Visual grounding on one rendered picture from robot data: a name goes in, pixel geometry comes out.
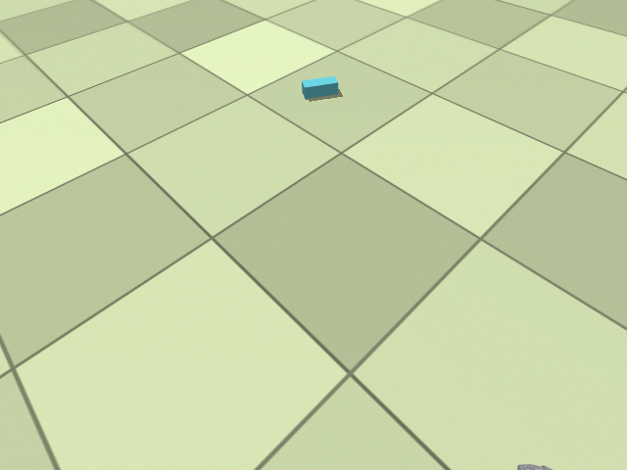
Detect carton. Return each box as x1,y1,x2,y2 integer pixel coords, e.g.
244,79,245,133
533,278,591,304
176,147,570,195
302,76,338,99

